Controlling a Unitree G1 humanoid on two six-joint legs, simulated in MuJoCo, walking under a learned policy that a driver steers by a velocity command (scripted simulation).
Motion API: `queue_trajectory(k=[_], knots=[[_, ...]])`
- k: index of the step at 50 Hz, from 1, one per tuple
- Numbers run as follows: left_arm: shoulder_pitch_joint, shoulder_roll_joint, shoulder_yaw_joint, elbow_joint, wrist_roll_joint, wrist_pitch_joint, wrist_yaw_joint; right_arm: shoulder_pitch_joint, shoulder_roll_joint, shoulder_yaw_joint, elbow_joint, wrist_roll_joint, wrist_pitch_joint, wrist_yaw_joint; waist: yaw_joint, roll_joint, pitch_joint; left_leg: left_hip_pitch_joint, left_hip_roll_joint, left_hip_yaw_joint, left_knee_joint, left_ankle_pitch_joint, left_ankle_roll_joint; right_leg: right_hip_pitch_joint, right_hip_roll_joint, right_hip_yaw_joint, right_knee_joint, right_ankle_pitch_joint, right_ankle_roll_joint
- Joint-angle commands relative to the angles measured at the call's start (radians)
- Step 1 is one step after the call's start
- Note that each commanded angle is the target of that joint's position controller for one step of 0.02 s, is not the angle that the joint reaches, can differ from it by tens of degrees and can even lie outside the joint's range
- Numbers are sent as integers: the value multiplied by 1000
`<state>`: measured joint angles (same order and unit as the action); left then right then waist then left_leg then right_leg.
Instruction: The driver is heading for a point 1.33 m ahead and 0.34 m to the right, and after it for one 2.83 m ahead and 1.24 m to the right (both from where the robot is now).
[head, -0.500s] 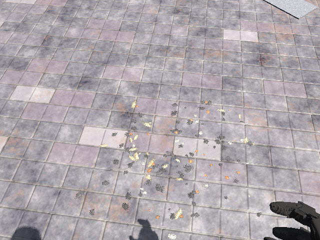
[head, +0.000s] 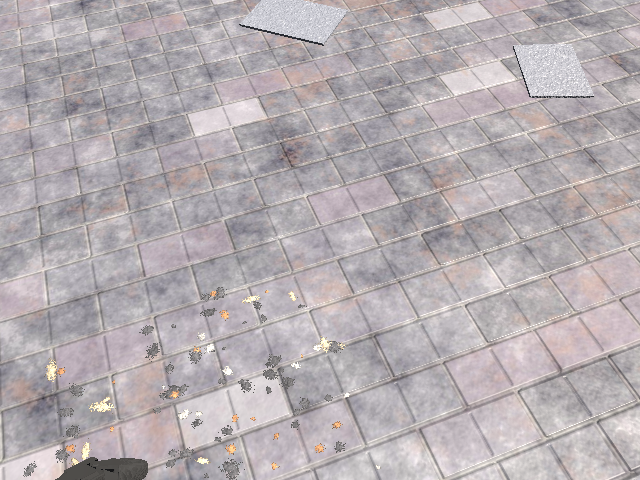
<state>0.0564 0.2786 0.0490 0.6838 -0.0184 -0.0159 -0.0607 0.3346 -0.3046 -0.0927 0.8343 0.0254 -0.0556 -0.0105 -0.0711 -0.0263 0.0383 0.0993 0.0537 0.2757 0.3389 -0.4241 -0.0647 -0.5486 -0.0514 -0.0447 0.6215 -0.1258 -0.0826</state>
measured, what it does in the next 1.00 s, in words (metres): walks ahead, turning right: right foot, then left foot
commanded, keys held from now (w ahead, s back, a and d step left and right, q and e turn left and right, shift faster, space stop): w+e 0.76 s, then w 0.24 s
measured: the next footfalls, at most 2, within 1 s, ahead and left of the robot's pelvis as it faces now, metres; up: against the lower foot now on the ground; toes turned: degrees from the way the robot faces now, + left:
right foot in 0.02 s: +0.17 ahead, -0.10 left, +0.00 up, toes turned -4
left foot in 0.50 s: +0.48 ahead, +0.06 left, +0.00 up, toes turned -21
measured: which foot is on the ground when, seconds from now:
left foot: down 0.00-0.02, up 0.04-0.48, down 0.50-1.00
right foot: up 0.00-0.00, down 0.02-0.52, up 0.54-0.98, down 1.00-1.00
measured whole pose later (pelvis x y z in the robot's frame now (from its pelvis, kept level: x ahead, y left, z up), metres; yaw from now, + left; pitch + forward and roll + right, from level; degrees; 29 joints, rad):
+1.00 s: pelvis +0.53 -0.13 +0.00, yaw -32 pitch +2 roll +2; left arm 0.05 0.26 0.04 0.59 -0.01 -0.04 -0.05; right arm 0.37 -0.31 -0.07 0.90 0.03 -0.06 0.01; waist -0.09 -0.02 0.04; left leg 0.09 0.05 0.19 0.33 -0.42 -0.04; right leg -0.50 -0.03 -0.01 0.53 -0.09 -0.08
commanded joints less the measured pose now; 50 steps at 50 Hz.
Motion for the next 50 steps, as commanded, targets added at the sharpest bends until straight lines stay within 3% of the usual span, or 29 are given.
queue_trajectory(k=[1, 2, 3, 4, 5, 6, 7, 8, 11, 16, 18, 21, 23, 24, 25, 26, 27, 28, 29, 30, 32, 34, 38, 42, 46, 48, 49, 50], knots=[[362, 236, 108, 30, -8, 7, 24, -49, -168, -30, -76, -5, 2, -12, 241, 24, -196, -287, 161, -28, 544, 826, 90, 580, 75, 24, -49, -6, -102], [341, 369, 128, 24, -20, 4, 36, 47, -16, 19, -136, -54, -20, -1, 117, -277, -258, -757, -32, -84, 926, -95, 12, 900, -197, 590, -136, -145, -289], [364, 302, 103, -20, -9, -16, 29, -35, -69, 21, -144, -19, -58, 9, 182, -158, -420, -868, -79, -344, 1054, -194, 24, 964, -287, 902, -320, -333, -351], [336, 234, 84, -8, 0, -33, 24, -148, -135, 4, -173, 23, -78, 16, 205, -84, -277, -954, -31, -362, 1047, -95, 52, 884, -266, 774, -354, -277, -290], [287, 207, 75, -10, -2, -43, 26, -167, -123, 10, -177, 15, -90, 10, 168, -33, -192, -933, 12, -360, 968, -7, 70, 752, -226, 656, -345, -196, -255], [214, 168, 63, -21, -2, -44, 29, -164, -124, 7, -163, -15, -91, 2, 123, 4, -133, -864, 46, -362, 879, 49, 66, 611, -187, 554, -342, -80, -227], [169, 142, 53, -39, 11, -45, 35, -143, -133, 0, -155, -29, -83, 0, 84, -16, -114, -782, 66, -373, 823, 89, 63, 510, -157, 488, -358, 15, -216], [151, 137, 51, -51, 18, -45, 39, -133, -131, -3, -154, -33, -71, 3, 66, -23, -104, -736, 68, -371, 788, 108, 55, 452, -141, 463, -379, 64, -216], [176, 164, 59, -41, 10, -50, 56, -160, -86, 8, -164, -42, -46, 3, 60, -3, -71, -711, 49, -339, 643, 186, 14, 350, -109, 370, -405, 188, -219], [248, 181, 66, -14, -2, -39, 76, -344, -41, 31, -207, -32, -50, 18, 129, -41, -22, -627, -23, -326, 281, 499, -8, 281, -36, 300, -395, 67, -146], [287, 184, 68, 2, -7, -34, 77, -392, -53, 29, -222, -21, -57, 27, 148, -47, -16, -597, -40, -336, 221, 528, -3, 299, -52, 340, -374, 24, -137], [312, 172, 67, 13, -9, -25, 82, -400, -87, 17, -229, -17, -69, 38, 140, -64, -21, -582, -48, -366, 152, 456, 24, 393, -84, 425, -288, 1, -121], [298, 172, 70, 10, -6, -18, 83, -343, -107, 6, -217, -15, -77, 38, 104, -97, -34, -506, -53, -356, 130, 369, 55, 419, -91, 467, -223, 42, -103], [286, 151, 62, 4, -4, -16, 82, -259, -123, -6, -194, -19, -82, 33, 58, -97, -70, -385, -55, -338, 90, 371, 81, 403, -56, 454, -151, 90, -80], [279, 100, 43, -9, 4, -19, 77, -136, -161, -21, -177, -35, -87, 25, -2, -55, -180, -163, 41, -413, 112, 352, 134, 331, -2, 400, 48, 70, -46], [371, 36, 24, -33, -1, -25, 78, -4, -244, -41, -163, -54, -81, 18, -1, 153, -340, 199, 266, -744, 93, 229, 256, 50, 129, 264, 383, -208, 29], [423, 71, 20, -48, -22, -32, 79, 37, -228, -41, -131, -32, -68, 29, 16, 366, -375, 282, 384, -1091, -15, -49, 338, -184, 123, 220, 597, -481, 55], [358, 164, 42, -32, -28, -29, 80, -19, -138, -17, -150, -21, -62, 27, -4, 223, -232, 167, 347, -999, -52, -173, 299, -252, 61, 240, 677, -401, 64], [273, 184, 49, -45, -17, -23, 79, -67, -102, -6, -157, -24, -53, 22, -7, 148, -133, 44, 304, -838, -58, -86, 259, -248, 28, 198, 683, -322, 69], [233, 171, 50, -56, -6, -20, 77, -109, -82, 3, -153, -31, -48, 20, 12, 109, -67, -71, 260, -723, -81, 39, 245, -220, 0, 185, 644, -265, 72], [229, 133, 51, -64, -8, -11, 67, -143, -59, 12, -140, -39, -50, 16, 49, 140, -22, -193, 205, -569, -130, 185, 227, -147, -47, 174, 571, -203, 72], [223, 92, 42, -74, -11, -1, 62, -139, -69, 6, -122, -32, -59, 16, 55, 137, -15, -223, 199, -479, -168, 274, 244, -142, -60, 153, 529, -172, 80], [160, 73, 33, -102, -5, -3, 53, -128, -116, -8, -93, -32, -60, 14, 48, 94, -10, -185, 204, -339, -196, 432, 258, -180, -71, 141, 359, -10, 97], [33, 33, 11, -128, 0, -23, 31, -74, -140, -8, -55, -18, -47, 16, 0, 71, 20, -184, 174, -227, -204, 478, 239, -86, -35, 76, 107, 137, 77], [-57, 52, 12, -168, -2, -30, 15, -7, -178, -16, -6, 6, -25, 20, -6, 80, 53, -66, 229, -220, -171, 563, 231, -74, -7, 44, -22, 53, 37], [-14, 87, 28, -167, 7, -30, 14, -9, -203, -21, 8, 14, -13, 16, 45, 112, 6, -19, 236, -197, -61, 853, 211, 38, 39, 4, -63, -30, 1], [96, 119, 47, -138, 11, -28, 17, -21, -207, -18, 13, 16, -6, 12, 119, 115, -66, -40, 213, -158, 79, 999, 187, 210, 73, -22, -109, -1, -26], [250, 172, 76, -89, 9, -24, 27, -14, -182, -5, 13, 8, -5, 7, 192, 102, -157, -152, 171, -121, 273, 983, 154, 464, 88, -14, -120, 49, -53]])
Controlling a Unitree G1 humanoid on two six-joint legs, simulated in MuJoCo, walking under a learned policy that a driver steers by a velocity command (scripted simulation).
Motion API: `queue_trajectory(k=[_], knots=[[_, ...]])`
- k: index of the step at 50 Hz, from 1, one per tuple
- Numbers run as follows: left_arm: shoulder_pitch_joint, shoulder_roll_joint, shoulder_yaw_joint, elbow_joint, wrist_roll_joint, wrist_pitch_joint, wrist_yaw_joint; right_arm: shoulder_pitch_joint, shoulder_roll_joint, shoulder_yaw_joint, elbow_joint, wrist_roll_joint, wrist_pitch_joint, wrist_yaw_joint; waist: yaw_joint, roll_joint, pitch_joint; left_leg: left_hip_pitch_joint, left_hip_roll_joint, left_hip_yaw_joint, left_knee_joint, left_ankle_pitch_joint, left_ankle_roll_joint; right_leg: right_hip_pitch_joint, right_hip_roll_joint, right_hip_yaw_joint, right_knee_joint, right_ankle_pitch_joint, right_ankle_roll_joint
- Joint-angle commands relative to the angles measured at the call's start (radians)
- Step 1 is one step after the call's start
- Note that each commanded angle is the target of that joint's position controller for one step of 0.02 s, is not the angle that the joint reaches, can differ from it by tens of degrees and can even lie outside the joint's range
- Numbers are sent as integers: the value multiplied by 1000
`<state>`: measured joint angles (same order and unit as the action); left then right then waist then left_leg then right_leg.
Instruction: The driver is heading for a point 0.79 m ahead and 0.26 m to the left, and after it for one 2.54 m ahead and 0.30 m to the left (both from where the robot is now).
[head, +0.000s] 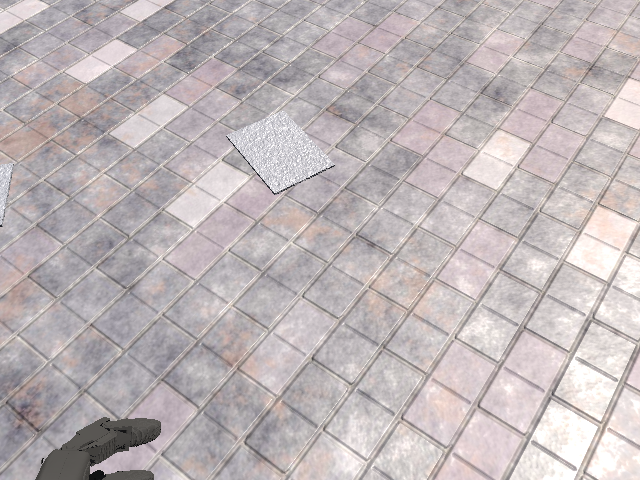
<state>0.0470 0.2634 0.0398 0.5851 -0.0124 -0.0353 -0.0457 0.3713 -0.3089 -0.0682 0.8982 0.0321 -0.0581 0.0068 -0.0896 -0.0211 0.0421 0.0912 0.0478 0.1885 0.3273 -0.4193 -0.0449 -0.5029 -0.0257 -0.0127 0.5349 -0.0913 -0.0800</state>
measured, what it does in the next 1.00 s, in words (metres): walks ahead, turning left: left foot, then right foot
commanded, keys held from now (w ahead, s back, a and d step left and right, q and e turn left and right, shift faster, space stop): w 0.28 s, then w+q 0.04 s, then q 0.68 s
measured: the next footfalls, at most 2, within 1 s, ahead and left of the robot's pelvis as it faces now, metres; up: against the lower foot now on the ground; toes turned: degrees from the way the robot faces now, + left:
left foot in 0.50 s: +0.46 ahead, +0.12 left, +0.00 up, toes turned +4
right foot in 0.98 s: +0.52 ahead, -0.10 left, +0.00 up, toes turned +25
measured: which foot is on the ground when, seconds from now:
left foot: down 0.00-0.00, up 0.02-0.48, down 0.50-0.98, up 1.00-1.00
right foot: down 0.00-0.50, up 0.52-0.96, down 0.98-1.00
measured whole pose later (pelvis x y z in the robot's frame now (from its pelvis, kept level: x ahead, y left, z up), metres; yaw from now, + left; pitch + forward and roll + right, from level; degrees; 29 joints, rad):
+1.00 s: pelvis +0.40 +0.00 +0.01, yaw +20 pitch +2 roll +0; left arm 0.17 0.29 0.06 0.73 0.01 -0.03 0.03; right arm 0.16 -0.32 -0.08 0.68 0.02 0.05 -0.03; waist -0.02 0.03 0.01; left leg -0.40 -0.15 -0.23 0.59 -0.25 0.03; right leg -0.35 0.03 0.09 0.52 -0.21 0.03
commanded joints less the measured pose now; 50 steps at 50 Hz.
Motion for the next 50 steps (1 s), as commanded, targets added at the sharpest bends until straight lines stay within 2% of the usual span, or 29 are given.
queue_trajectory(k=[1, 2, 3, 4, 5, 6, 7, 9, 11, 14, 16, 19, 23, 24, 25, 26, 27, 28, 29, 30, 31, 34, 36, 38, 42, 45, 48, 49, 50], knots=[[413, 277, 109, 37, 10, 5, 32, -34, -105, -2, -88, -31, -12, -11, 248, -48, -300, -457, 107, -10, 631, 604, 83, 776, -149, 254, -2, 20, -138], [400, 319, 103, 36, 3, 0, 30, 55, -24, 30, -94, -37, -33, 2, 166, -225, -441, -714, -50, -151, 906, -176, 48, 934, -355, 717, -133, -111, -280], [386, 221, 77, 31, 3, -9, 24, -43, -127, 2, -92, -2, -47, 11, 216, -109, -390, -810, -8, -267, 988, -165, 58, 885, -338, 687, -185, -161, -250], [333, 196, 66, 39, 4, -18, 22, -127, -141, -2, -126, 18, -57, 14, 203, -99, -234, -861, 31, -243, 971, -80, 69, 749, -296, 522, -204, -79, -213], [272, 172, 59, 43, 3, -22, 21, -152, -124, 1, -126, 4, -61, 7, 166, -43, -162, -837, 69, -234, 906, 7, 70, 619, -250, 418, -222, 2, -185], [226, 145, 50, 40, 9, -26, 19, -148, -123, -3, -120, -13, -56, 4, 132, -47, -114, -790, 92, -235, 851, 64, 62, 512, -219, 347, -253, 82, -174], [199, 125, 44, 36, 18, -32, 19, -117, -112, -3, -109, -15, -46, 6, 98, -60, -106, -729, 108, -245, 830, 107, 56, 442, -199, 311, -290, 105, -173], [185, 126, 46, 48, 13, -46, 20, -89, -77, 3, -96, -18, -25, 7, 70, -51, -93, -692, 111, -238, 783, 146, 35, 372, -194, 265, -348, 136, -190], [194, 145, 51, 70, 12, -56, 26, -138, -63, 7, -111, -27, -13, 2, 70, -36, -49, -732, 112, -237, 696, 221, 13, 340, -188, 214, -386, 159, -193], [226, 156, 53, 101, 11, -54, 38, -238, -46, 15, -136, -32, -17, 8, 100, -29, -10, -750, 98, -229, 492, 405, 3, 344, -155, 136, -404, 148, -162], [241, 171, 56, 119, 13, -53, 44, -292, -31, 25, -144, -22, -24, 19, 123, -35, 6, -714, 73, -206, 365, 514, 13, 348, -145, 77, -416, 116, -137], [279, 177, 57, 164, 17, -47, 50, -352, -33, 28, -165, -22, -31, 36, 148, -26, 21, -657, 32, -194, 260, 580, 37, 391, -160, 17, -373, 256, -109], [236, 201, 66, 181, 9, -23, 69, -295, -92, 3, -174, -32, -30, 57, 97, -63, -41, -585, -27, -187, 217, 444, 92, 519, -190, -16, -192, 503, -47], [213, 203, 68, 175, 4, -12, 78, -213, -118, -13, -156, -38, -30, 59, 50, -63, -86, -490, -61, -158, 191, 432, 106, 523, -168, -36, -68, 594, -21], [226, 189, 63, 168, 10, -2, 87, -119, -160, -35, -133, -40, -29, 52, 12, -22, -146, -350, -81, -159, 145, 539, 127, 487, -109, -75, 129, 570, 23], [296, 147, 45, 138, 43, -3, 92, -48, -255, -55, -143, -48, -24, 38, 27, 163, -266, -76, 116, -413, 209, 961, 214, 261, -26, -99, 459, 176, 88], [427, 61, 16, 136, 51, -11, 76, -79, -272, -48, -168, -51, -19, 38, 108, 316, -414, 192, 324, -819, 169, 1070, 424, -54, 144, 10, 776, -603, 144], [386, 149, 29, 159, 25, -16, 64, -87, -205, -38, -192, -34, -8, 39, 47, 172, -477, 167, 289, -807, 112, 857, 410, -79, 87, 145, 848, -576, 128], [284, 171, 37, 130, -2, -13, 64, -143, -168, -30, -208, -26, -1, 36, 41, 124, -346, 53, 244, -700, 83, 702, 372, -145, 54, 127, 830, -501, 117], [230, 170, 39, 125, 3, -5, 75, -183, -138, -22, -212, -16, 10, 29, 54, 40, -238, -81, 199, -626, 45, 588, 330, -158, 18, 107, 772, -436, 117], [203, 176, 44, 115, 13, 7, 86, -214, -127, -19, -221, -19, 19, 19, 73, 44, -177, -212, 182, -599, 13, 522, 315, -128, -6, 109, 705, -383, 120], [234, 142, 42, 112, 23, 27, 98, -243, -137, -26, -242, -46, 32, 6, 117, 124, -151, -384, 119, -545, -31, 502, 301, -8, 2, 99, 551, -333, 130], [223, 127, 39, 109, 27, 26, 104, -232, -157, -36, -248, -39, 37, -8, 112, 120, -175, -388, 112, -537, -17, 543, 304, -2, 13, 99, 463, -303, 148], [199, 123, 38, 105, 27, 30, 105, -232, -168, -43, -256, -28, 49, -22, 103, 117, -199, -387, 97, -547, -11, 446, 287, 6, 19, 112, 398, -239, 163], [133, 118, 37, 86, 19, 26, 96, -240, -164, -46, -270, -23, 76, -37, 80, 151, -161, -415, 62, -596, -19, 197, 254, 34, 39, 124, 262, -183, 171], [115, 124, 40, 79, 12, 4, 85, -223, -160, -47, -274, -23, 89, -37, 67, 176, -154, -371, 65, -655, 18, 243, 247, 79, 56, 127, 145, -210, 160], [179, 138, 52, 98, 7, -15, 72, -238, -140, -41, -286, -8, 102, -39, 116, 173, -149, -373, 20, -673, 105, 318, 197, 244, 43, 110, -140, -71, 120], [198, 197, 66, 97, 21, -15, 76, -204, -98, -29, -289, -11, 103, -38, 102, 81, -174, -451, -37, -610, 219, 158, 145, 359, -106, 215, -194, -23, 68], [153, 287, 87, 90, 49, 2, 82, -165, -63, -22, -316, -10, 96, -33, 36, -223, -134, -651, -202, -397, 404, -117, 79, 411, -302, 445, -219, 172, -78]])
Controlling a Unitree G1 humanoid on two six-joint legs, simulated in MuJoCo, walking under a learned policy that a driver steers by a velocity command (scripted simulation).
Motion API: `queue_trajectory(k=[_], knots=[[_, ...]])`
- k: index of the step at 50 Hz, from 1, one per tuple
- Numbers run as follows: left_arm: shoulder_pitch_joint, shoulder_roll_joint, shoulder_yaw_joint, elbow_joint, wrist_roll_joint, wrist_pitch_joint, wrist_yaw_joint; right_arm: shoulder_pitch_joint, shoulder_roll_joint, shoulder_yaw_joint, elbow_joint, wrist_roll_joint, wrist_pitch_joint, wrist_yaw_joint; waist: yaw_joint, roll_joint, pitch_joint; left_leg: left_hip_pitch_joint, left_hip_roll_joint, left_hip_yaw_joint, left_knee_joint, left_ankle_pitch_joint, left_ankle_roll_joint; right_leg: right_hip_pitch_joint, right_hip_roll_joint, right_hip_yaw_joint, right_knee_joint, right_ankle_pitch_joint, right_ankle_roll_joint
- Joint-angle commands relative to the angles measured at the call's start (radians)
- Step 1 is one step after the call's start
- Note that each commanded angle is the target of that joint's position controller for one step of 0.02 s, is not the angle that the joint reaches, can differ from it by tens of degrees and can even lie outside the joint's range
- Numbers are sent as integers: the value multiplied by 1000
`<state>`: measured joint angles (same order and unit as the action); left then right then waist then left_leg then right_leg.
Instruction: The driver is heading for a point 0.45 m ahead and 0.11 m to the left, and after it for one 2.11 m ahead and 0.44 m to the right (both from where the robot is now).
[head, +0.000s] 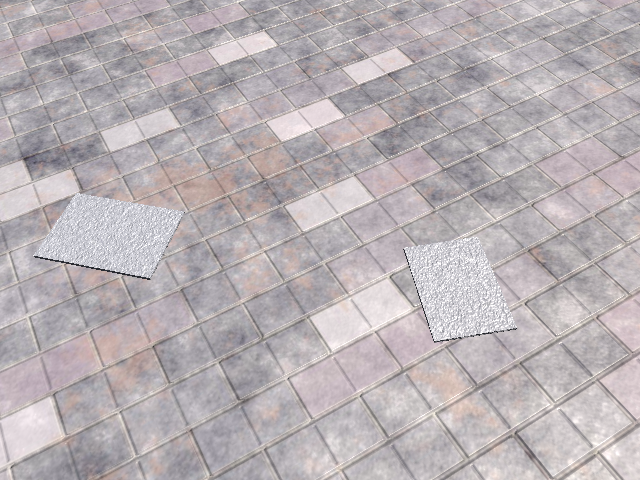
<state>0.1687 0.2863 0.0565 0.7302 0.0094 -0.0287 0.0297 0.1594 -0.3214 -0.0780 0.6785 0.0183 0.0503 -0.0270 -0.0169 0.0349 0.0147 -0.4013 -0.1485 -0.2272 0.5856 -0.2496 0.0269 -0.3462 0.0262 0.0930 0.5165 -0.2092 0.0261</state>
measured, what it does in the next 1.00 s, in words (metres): walks ahead, turning left: left foot, then right foot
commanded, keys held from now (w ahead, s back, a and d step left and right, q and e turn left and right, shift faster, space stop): q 0.56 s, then w+q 0.14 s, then w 0.30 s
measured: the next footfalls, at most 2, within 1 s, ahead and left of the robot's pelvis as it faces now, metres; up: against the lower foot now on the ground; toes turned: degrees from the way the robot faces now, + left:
left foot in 0.40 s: +0.02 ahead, +0.13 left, +0.00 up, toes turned +16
right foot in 0.84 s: +0.15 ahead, -0.06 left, +0.00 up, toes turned +32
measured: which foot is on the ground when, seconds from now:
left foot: up 0.00-0.38, down 0.40-0.84, up 0.86-1.00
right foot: down 0.00-0.40, up 0.42-0.82, down 0.84-1.00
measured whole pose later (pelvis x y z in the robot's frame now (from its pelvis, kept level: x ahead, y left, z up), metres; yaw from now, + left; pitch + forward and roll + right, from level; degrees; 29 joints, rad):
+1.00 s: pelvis +0.10 +0.04 +0.01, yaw +30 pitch +2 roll +0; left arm 0.36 0.26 0.06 0.79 0.00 -0.09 -0.01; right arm 0.24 -0.30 -0.06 0.66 0.01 -0.04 0.00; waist 0.04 0.05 -0.03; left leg -0.54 -0.01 -0.07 1.01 -0.31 0.01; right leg -0.14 0.02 0.02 0.38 -0.28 -0.03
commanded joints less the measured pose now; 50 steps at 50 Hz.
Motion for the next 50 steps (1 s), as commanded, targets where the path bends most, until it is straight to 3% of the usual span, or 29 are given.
queue_trajectory(k=[1, 2, 3, 5, 8, 12, 16, 18, 19, 20, 21, 22, 23, 24, 25, 28, 30, 32, 35, 37, 40, 41, 42, 43, 44, 45, 46, 47, 50], knots=[[27, 209, 62, -70, 45, -2, 4, 42, -136, -36, -88, -12, -26, 4, 2, -293, -114, -209, 27, 70, 392, -380, -41, 222, -440, 427, -208, 378, -285], [-4, 160, 47, -88, 35, -1, 8, 57, -179, -55, -69, -6, -25, 7, -6, -207, -108, -206, 60, 68, 509, -325, -61, 207, -407, 342, -187, 390, -275], [-39, 133, 40, -94, 19, 2, 10, 72, -167, -58, -47, -1, -13, 4, -17, -159, -89, -210, 72, 85, 561, -272, -81, 201, -340, 243, -168, 374, -231], [-55, 114, 31, -96, 0, 8, 16, 78, -117, -47, -42, 0, 9, 0, -7, -159, -62, -237, 88, 110, 632, -196, -115, 209, -286, 133, -157, 387, -204], [-14, 129, 38, -84, 8, 25, 23, 0, -73, -30, -89, 11, 11, 7, 38, -205, -54, -248, 117, 177, 510, -143, -139, 266, -266, 53, -172, 395, -221], [-14, 175, 59, -81, 3, 36, 18, -36, -55, -18, -127, 4, 8, 24, 60, -228, -92, -119, 164, 223, 308, -153, -130, 278, -308, 4, -166, 416, -239], [-25, 198, 70, -72, -17, 34, 0, -17, -77, -28, -137, 4, 18, 40, 52, -238, -90, 0, 158, 277, 126, -122, -86, 257, -337, -26, -139, 396, -228], [-47, 197, 71, -65, -37, 32, -3, 41, -74, -36, -121, 3, 20, 48, 9, -218, -90, 113, 137, 307, -70, 13, -36, 220, -325, -66, -69, 353, -181], [-8, 169, 65, -45, -40, 29, -5, 79, -91, -45, -107, 0, 19, 42, -1, -170, -97, 224, 123, 285, -169, 117, -2, 156, -294, -111, 7, 264, -124], [29, 121, 53, -40, -11, 26, -10, 116, -171, -69, -109, 2, 15, 29, 8, 30, -114, 400, 259, 75, -215, 402, 59, -32, -212, -209, 221, 21, -28], [-27, 74, 31, -105, 32, 23, -8, 109, -279, -85, -139, -19, 5, 22, 9, 302, -101, 459, 514, -283, -205, 687, 263, -325, -57, -214, 467, -456, 58], [-108, 122, 46, -117, 16, 20, 1, 143, -224, -71, -136, -47, -20, 30, -70, 190, -167, 410, 536, -298, -231, 617, 351, -332, -48, -56, 638, -491, 57], [-111, 143, 54, -114, -6, 23, 3, 99, -196, -58, -126, -45, -37, 29, -38, 141, -126, 373, 477, -203, -237, 534, 305, -339, -66, -29, 680, -413, 43], [-91, 144, 59, -95, -8, 27, 9, 41, -172, -54, -127, -26, -42, 22, -8, 98, -98, 345, 415, -138, -234, 449, 244, -340, -77, -21, 657, -325, 38], [-83, 151, 64, -86, 0, 30, 15, 0, -148, -44, -132, -8, -40, 15, 5, 90, -83, 326, 386, -112, -232, 431, 211, -339, -80, -16, 626, -266, 42], [-43, 125, 59, -74, -1, 27, 8, -18, -139, -34, -136, -14, -28, -1, 30, 94, -113, 273, 338, -73, -230, 467, 204, -246, -41, -32, 588, -162, 62], [-55, 108, 50, -76, -9, 21, -1, 21, -138, -36, -125, -3, -28, -6, 8, 94, -121, 288, 313, -102, -269, 129, 200, -239, -34, -37, 440, -110, 59], [-102, 104, 45, -94, -15, 9, -14, 41, -151, -39, -119, 1, -33, -6, -17, 133, -77, 259, 312, -175, -321, -177, 206, -223, -24, -31, 310, -101, 50], [-124, 114, 47, -106, -23, -21, -32, 52, -170, -43, -112, -2, -42, 0, -26, 140, -41, 218, 314, -237, -326, -260, 212, -154, -8, -24, 166, -143, 26], [-96, 115, 47, -96, -29, -40, -43, 58, -162, -37, -105, -1, -46, 8, -23, 138, -44, 187, 313, -248, -314, -276, 206, -71, -5, -44, 105, -140, 9], [-7, 89, 45, -64, -29, -64, -51, 51, -120, -16, -93, -4, -47, 14, 36, 100, -29, 74, 265, -240, -262, -327, 164, 150, -6, -81, -71, -9, -30], [43, 95, 47, -52, -23, -70, -47, 51, -84, -3, -94, -8, -51, 14, 60, 75, -39, 17, 228, -214, -200, -339, 129, 248, -39, -51, -102, -23, -47], [145, 137, 54, -35, -8, -75, -40, 34, -20, 17, -104, -14, -59, 15, 94, -41, -63, -95, 153, -115, 27, -348, 72, 367, -189, 121, -168, -142, -95], [215, 245, 75, -10, 17, -73, -43, 34, -3, 20, -147, 5, -74, 13, 77, -247, -37, -309, 34, 56, 265, -350, 24, 416, -360, 488, -305, -437, -229], [203, 226, 76, -4, 7, -77, -48, -2, -94, -3, -152, 17, -87, 5, 87, -233, 64, -440, 97, 47, 420, -344, 10, 359, -433, 621, -352, -580, -306], [172, 168, 58, -11, -11, -79, -43, 4, -125, -15, -134, 17, -94, 8, 70, -194, 106, -475, 130, 35, 475, -258, 10, 349, -395, 544, -346, -552, -288], [154, 142, 48, -16, -15, -78, -38, 24, -114, -14, -112, 6, -98, 14, 56, -179, 94, -474, 147, 60, 492, -189, 5, 362, -345, 454, -343, -473, -254], [143, 133, 42, -16, -16, -74, -33, 16, -104, -14, -110, -5, -105, 21, 51, -168, 84, -477, 170, 86, 478, -121, -2, 368, -316, 383, -347, -383, -233], [164, 126, 32, -8, -11, -71, -25, -36, -43, 2, -114, -12, -120, 37, 69, -158, 63, -411, 204, 167, 408, 43, -33, 324, -249, 208, -378, -119, -216]])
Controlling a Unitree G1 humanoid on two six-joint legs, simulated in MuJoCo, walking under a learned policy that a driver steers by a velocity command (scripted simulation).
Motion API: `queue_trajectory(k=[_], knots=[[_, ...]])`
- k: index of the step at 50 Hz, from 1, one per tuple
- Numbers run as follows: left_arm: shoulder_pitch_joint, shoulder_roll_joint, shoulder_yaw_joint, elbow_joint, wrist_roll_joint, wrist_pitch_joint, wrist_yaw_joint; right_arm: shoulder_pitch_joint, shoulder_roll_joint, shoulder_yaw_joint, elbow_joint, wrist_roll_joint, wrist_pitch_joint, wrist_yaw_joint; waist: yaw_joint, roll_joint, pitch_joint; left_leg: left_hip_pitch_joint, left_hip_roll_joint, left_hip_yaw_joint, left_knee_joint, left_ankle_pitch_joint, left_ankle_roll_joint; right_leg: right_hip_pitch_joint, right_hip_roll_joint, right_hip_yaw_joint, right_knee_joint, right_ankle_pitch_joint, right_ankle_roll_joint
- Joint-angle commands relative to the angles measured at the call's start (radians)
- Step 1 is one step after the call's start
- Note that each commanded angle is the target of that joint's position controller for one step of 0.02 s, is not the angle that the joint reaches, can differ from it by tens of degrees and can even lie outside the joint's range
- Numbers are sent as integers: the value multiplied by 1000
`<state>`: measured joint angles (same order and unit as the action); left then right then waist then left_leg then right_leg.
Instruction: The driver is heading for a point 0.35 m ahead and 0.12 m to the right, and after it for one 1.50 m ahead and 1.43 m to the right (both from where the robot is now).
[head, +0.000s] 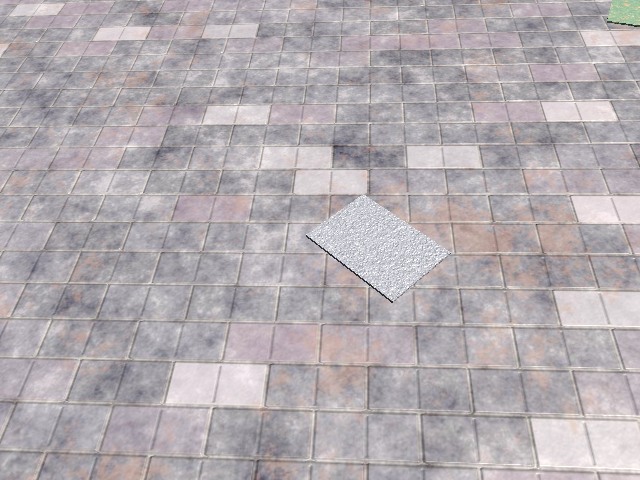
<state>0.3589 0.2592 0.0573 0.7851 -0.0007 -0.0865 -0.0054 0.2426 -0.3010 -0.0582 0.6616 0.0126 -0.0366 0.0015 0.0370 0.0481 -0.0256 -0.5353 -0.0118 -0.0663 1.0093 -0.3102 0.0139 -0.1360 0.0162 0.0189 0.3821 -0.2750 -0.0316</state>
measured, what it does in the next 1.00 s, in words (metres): walks ahead, turning right: left foot, then right foot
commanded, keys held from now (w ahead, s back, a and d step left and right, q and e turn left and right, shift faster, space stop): w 0.16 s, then w+e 0.84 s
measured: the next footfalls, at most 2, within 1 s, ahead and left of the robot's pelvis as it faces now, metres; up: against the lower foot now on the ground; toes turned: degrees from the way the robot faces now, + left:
left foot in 0.26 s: +0.29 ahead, +0.16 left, +0.00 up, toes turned +0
right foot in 0.80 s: +0.56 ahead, -0.11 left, +0.00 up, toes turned -19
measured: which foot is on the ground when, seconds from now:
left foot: up 0.00-0.24, down 0.26-0.78, up 0.80-1.00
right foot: down 0.00-0.28, up 0.30-0.78, down 0.80-1.00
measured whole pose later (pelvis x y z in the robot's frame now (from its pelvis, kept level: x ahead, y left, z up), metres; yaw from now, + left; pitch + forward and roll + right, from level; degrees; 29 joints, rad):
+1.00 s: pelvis +0.52 -0.04 +0.00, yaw -24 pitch +1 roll +0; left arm 0.29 0.29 0.06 0.67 -0.01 -0.05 -0.02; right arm 0.14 -0.31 -0.05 0.70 -0.01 -0.10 0.00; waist 0.03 0.02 0.07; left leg -0.57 0.09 -0.08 1.08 -0.30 -0.03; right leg -0.25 0.12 0.04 0.40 -0.16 -0.11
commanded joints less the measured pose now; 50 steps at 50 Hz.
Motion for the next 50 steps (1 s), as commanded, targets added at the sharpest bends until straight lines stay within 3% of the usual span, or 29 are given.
queue_trajectory(k=[1, 5, 9, 11, 12, 13, 14, 15, 16, 17, 18, 19, 21, 24, 27, 32, 35, 37, 38, 39, 40, 41, 42, 43, 44, 45, 46, 48, 50], knots=[[-16, 155, 31, -57, -4, -11, 11, -141, -48, -12, -102, -5, -35, 10, 24, -168, 102, -258, 71, 25, -68, 138, -30, 103, -227, 240, -249, 9, -160], [26, 184, 32, -31, -14, 2, 12, -241, -5, 8, -123, 2, -44, 26, 60, -167, 106, -102, 52, 75, -329, 249, -46, 44, -200, 119, -243, 175, -149], [75, 207, 36, 0, -31, 15, 8, -286, -36, 0, -138, 15, -52, 45, 55, -172, 125, -3, 35, 75, -449, 252, -10, 68, -260, 138, -220, 241, -142], [63, 227, 41, 6, -33, 25, 11, -221, -74, -18, -128, 15, -58, 45, -8, -178, 94, 113, 10, 78, -499, 215, 24, 96, -273, 145, -142, 441, -121], [51, 228, 40, 5, -34, 28, 13, -111, -106, -37, -98, 11, -57, 37, -75, -161, 25, 278, -11, 93, -536, 221, 50, 76, -238, 106, -14, 598, -97], [48, 201, 28, -3, -23, 26, 14, 43, -153, -60, -60, 7, -54, 25, -153, -140, -87, 527, 27, 67, -518, 231, 79, -28, -187, 68, 184, 597, -64], [68, 105, -2, -43, 5, 20, 12, 213, -236, -78, -40, -21, -46, 8, -195, 33, -271, 874, 282, -230, -504, 127, 155, -300, -93, 20, 546, 252, -10], [159, 50, -20, -50, -21, 6, 16, 233, -251, -73, -28, -27, -43, 17, -145, 275, -390, 959, 443, -634, -668, -108, 252, -501, 19, 88, 790, -309, 16], [85, 163, 12, -44, -50, 3, 14, 182, -155, -48, -25, -18, -44, 17, -158, 166, -241, 844, 402, -574, -717, -204, 215, -591, -36, 136, 891, -261, 16], [10, 184, 20, -65, -54, 2, 11, 120, -120, -36, -20, -8, -45, 14, -139, 124, -107, 715, 372, -413, -731, -140, 186, -623, -78, 104, 885, -169, 8], [-22, 168, 19, -65, -41, 3, 13, 59, -97, -29, -18, -13, -48, 15, -107, 60, -51, 603, 328, -315, -756, -34, 170, -589, -113, 90, 850, -90, 10], [-26, 155, 23, -61, -31, 11, 12, 19, -72, -23, -14, -20, -54, 18, -78, 66, -8, 518, 291, -226, -787, 61, 164, -552, -137, 93, 813, -34, 15], [6, 111, 19, -47, -36, 35, 7, -21, -51, -24, 2, -27, -72, 18, -39, 75, 13, 429, 263, -114, -843, 163, 166, -483, -155, 89, 799, 25, 24], [-40, 88, 18, -68, -29, 57, 10, -32, -66, -33, 35, -26, -90, 14, -23, 28, 67, 389, 265, 1, -885, 292, 176, -535, -156, 103, 743, 99, 42], [-115, 81, 12, -98, -24, 49, -1, -24, -86, -39, 59, -27, -88, 6, -36, 6, 97, 409, 246, 104, -899, 356, 168, -560, -145, 95, 563, 252, 46], [-298, 59, -6, -172, -22, 39, -40, 49, -139, -52, 101, -10, -66, -7, -106, -36, 147, 508, 270, 206, -893, 407, 148, -553, -126, -5, 316, 343, 12], [-346, 77, -1, -218, -23, 40, -58, 75, -164, -60, 120, 5, -39, -9, -103, -23, 138, 625, 294, 242, -811, 585, 126, -556, -95, -54, 253, 249, -28], [-300, 114, 18, -228, -21, 47, -61, 68, -198, -68, 116, 10, -22, -17, -58, 22, 68, 669, 292, 269, -666, 937, 104, -440, -25, -115, 256, 140, -68], [-209, 147, 37, -214, -23, 52, -58, 61, -210, -71, 112, 12, -12, -21, -3, 37, 7, 663, 282, 280, -525, 1063, 93, -322, 18, -138, 257, 95, -94], [-54, 195, 66, -179, -26, 56, -47, 45, -206, -66, 105, 17, -7, -25, 87, 24, -74, 572, 251, 300, -316, 1042, 65, -91, 58, -135, 199, 136, -132], [95, 274, 98, -147, -27, 71, -25, 66, -162, -47, 89, -2, -15, -28, 142, -77, -167, 327, 205, 297, -11, 704, 21, 220, -43, 58, 176, 144, -186], [40, 369, 105, -162, -32, 59, -22, 172, -14, 1, 34, -34, -43, -8, -3, -319, -260, -122, -17, 176, 342, -267, -40, 531, -299, 652, 71, -47, -385], [70, 275, 80, -190, -25, 44, -27, 52, -107, -12, 25, 1, -81, 6, 86, -185, -356, -222, -15, -38, 421, -279, -24, 562, -344, 822, -72, -158, -394], [33, 229, 65, -179, -15, 31, -29, -47, -147, -22, -10, 35, -99, 12, 90, -138, -197, -283, 30, -38, 381, -175, -2, 449, -318, 676, -101, -85, -336], [-27, 208, 58, -181, -18, 24, -28, -60, -130, -16, -12, 23, -108, 6, 39, -52, -102, -249, 75, -33, 287, -89, 6, 297, -274, 556, -98, 32, -303], [-88, 179, 49, -192, -16, 22, -26, -56, -130, -19, -1, -4, -107, -1, -2, -32, -48, -188, 103, -28, 201, -46, -3, 170, -233, 460, -103, 157, -281], [-121, 161, 42, -208, -1, 20, -21, -32, -136, -24, 5, -13, -97, -1, -35, -60, -37, -119, 122, -37, 167, -13, -11, 87, -208, 408, -121, 246, -277], [-135, 163, 42, -207, -4, 17, -13, -12, -120, -23, 11, -26, -75, -1, -58, -68, -22, -74, 123, -17, 97, 14, -45, 0, -184, 352, -149, 353, -283], [-111, 185, 47, -190, -9, 15, 0, -48, -92, -14, 0, -32, -60, -4, -53, -67, 4, -72, 112, 4, -3, 77, -79, -71, -158, 288, -159, 408, -277]])
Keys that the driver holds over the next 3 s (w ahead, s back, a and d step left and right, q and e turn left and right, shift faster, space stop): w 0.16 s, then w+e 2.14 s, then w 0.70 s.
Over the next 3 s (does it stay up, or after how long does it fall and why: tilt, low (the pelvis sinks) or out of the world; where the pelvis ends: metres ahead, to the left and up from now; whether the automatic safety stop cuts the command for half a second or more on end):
stays up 1.14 -0.86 0.00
